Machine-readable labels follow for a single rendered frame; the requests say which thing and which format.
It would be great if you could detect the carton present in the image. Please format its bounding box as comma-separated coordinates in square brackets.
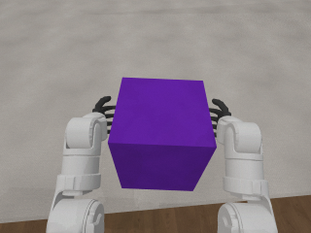
[108, 77, 217, 191]

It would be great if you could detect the robot left hand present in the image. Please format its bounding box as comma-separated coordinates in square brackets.
[92, 96, 116, 134]

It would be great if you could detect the left robot upper arm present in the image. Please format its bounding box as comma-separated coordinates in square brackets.
[47, 198, 105, 233]

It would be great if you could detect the left robot forearm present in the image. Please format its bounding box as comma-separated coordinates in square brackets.
[46, 112, 108, 233]

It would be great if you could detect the robot right hand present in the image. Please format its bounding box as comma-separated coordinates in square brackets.
[209, 98, 231, 138]

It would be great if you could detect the right robot upper arm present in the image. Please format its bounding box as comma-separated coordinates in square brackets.
[217, 202, 277, 233]

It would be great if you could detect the right robot forearm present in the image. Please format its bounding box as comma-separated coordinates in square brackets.
[216, 116, 278, 233]

